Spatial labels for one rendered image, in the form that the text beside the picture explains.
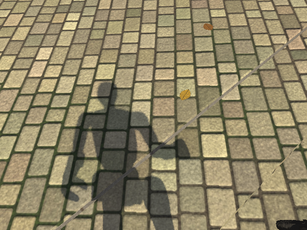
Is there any right robot hand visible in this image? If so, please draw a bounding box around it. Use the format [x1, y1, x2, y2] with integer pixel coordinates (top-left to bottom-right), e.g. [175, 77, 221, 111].
[276, 219, 307, 230]

